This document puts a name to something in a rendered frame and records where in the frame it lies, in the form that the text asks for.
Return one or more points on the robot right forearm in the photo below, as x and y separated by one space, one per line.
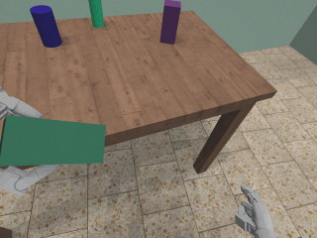
265 233

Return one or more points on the sponge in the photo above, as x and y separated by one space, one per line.
28 141

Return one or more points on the table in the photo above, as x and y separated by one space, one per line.
122 76

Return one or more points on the robot left hand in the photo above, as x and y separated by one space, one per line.
14 179

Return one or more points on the robot right hand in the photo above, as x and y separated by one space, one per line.
258 214

